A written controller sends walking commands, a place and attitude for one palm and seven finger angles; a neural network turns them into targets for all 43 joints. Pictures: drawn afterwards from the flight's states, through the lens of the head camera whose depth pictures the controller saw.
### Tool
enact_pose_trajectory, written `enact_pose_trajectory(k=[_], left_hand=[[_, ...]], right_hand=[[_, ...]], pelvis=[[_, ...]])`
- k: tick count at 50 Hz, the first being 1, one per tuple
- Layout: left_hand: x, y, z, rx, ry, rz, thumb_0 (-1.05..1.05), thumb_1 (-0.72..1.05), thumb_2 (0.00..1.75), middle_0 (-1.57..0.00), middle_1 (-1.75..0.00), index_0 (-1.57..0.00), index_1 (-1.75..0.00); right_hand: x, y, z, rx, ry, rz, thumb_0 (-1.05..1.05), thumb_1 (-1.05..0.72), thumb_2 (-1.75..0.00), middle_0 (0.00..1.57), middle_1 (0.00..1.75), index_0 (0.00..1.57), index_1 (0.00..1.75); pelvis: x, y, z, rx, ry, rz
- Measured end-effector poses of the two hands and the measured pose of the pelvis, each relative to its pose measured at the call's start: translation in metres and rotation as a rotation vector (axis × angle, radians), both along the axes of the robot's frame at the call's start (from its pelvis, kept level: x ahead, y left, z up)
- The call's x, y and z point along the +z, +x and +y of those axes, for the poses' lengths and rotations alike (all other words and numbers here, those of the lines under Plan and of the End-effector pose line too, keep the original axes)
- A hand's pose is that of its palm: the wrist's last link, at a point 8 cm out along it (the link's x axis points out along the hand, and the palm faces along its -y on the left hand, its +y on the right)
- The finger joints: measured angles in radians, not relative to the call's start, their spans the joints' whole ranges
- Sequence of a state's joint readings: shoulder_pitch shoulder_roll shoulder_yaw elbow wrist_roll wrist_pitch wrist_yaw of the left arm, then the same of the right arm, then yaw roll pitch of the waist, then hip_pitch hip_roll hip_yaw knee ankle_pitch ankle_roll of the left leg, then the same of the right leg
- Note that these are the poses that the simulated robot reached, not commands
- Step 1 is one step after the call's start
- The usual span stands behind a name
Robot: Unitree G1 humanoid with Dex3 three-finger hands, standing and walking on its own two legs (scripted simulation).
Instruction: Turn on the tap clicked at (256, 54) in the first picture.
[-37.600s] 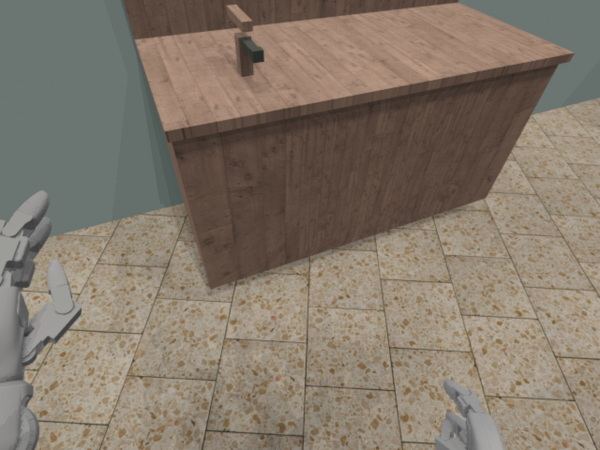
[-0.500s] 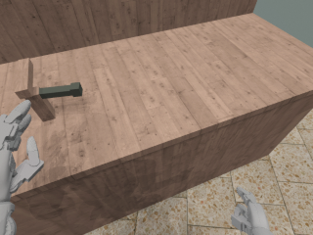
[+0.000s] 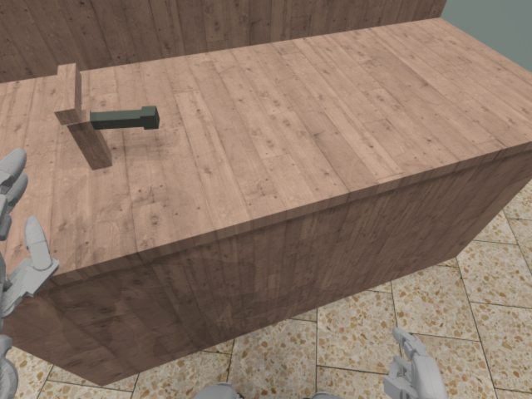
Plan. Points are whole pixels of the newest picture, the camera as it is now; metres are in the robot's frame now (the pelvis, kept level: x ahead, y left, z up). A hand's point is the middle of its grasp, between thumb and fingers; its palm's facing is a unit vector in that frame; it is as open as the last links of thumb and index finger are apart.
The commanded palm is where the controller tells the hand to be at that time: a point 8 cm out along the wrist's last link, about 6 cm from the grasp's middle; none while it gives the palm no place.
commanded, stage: step back with the hand held close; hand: left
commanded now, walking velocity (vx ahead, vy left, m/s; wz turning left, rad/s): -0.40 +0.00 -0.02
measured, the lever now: (150, 117) +0.52 +0.24 +0.13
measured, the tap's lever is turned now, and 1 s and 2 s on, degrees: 77 77 77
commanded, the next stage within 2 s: stop stepping back and stand still in 0.52 s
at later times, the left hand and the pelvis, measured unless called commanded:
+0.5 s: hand (72, 322) +0.16 +0.19 +0.18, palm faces +0.30 -0.88 -0.35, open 7.4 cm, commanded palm +0.10 +0.25 +0.19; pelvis -0.08 -0.02 +0.01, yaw -3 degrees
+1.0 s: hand out of the picture +0.03 +0.21 +0.18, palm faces +0.36 -0.88 -0.31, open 7.4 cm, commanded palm -0.01 +0.26 +0.19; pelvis -0.19 -0.01 +0.01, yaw -3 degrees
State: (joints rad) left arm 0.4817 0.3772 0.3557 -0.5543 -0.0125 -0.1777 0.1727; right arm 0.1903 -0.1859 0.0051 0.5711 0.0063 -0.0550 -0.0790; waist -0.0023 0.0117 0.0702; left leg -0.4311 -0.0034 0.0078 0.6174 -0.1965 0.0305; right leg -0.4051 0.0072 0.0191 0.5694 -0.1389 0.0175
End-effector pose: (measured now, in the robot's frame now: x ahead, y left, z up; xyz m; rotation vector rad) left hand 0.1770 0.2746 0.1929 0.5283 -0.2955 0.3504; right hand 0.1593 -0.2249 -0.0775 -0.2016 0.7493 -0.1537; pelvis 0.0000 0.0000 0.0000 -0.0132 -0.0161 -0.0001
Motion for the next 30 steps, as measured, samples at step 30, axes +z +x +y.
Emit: enact_pose_trajectory(k=[30], left_hand=[[0.008, -0.068, -0.046, -0.181, -0.058, 0.036, 0.01, 0.88, 0.9, -0.21, -0.31, -0.22, -0.3]], right_hand=[[0.026, -0.091, -0.029, -0.068, -0.015, -0.011, 0.02, -0.91, -0.89, 0.21, 0.3, 0.2, 0.3]], pelvis=[[0.018, -0.092, -0.017, -0.067, 0.024, 0.069]])
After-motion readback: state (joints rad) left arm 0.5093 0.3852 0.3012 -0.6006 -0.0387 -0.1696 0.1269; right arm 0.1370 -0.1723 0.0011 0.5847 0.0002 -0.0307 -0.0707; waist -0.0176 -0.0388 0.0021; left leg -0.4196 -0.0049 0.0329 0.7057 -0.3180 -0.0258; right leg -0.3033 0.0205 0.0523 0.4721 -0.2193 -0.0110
